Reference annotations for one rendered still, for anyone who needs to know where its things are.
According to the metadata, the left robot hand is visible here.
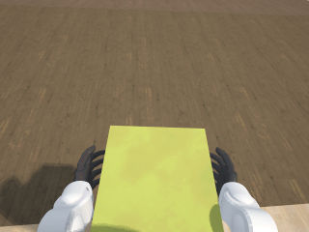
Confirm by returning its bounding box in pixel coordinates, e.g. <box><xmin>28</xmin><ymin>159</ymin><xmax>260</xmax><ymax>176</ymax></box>
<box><xmin>73</xmin><ymin>145</ymin><xmax>105</xmax><ymax>191</ymax></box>

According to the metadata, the right robot forearm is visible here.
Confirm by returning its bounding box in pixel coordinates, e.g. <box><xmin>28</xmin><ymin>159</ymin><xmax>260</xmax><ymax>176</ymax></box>
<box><xmin>218</xmin><ymin>182</ymin><xmax>278</xmax><ymax>232</ymax></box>

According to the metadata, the right robot hand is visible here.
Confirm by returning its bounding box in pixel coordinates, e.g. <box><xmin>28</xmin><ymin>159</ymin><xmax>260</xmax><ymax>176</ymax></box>
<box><xmin>210</xmin><ymin>147</ymin><xmax>238</xmax><ymax>196</ymax></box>

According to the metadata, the carton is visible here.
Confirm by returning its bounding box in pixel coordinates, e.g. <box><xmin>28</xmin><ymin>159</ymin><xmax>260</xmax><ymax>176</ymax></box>
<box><xmin>90</xmin><ymin>126</ymin><xmax>224</xmax><ymax>232</ymax></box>

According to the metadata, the left robot forearm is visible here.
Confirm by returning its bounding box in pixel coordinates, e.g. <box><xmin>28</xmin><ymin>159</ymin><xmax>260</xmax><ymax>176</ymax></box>
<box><xmin>37</xmin><ymin>181</ymin><xmax>94</xmax><ymax>232</ymax></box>

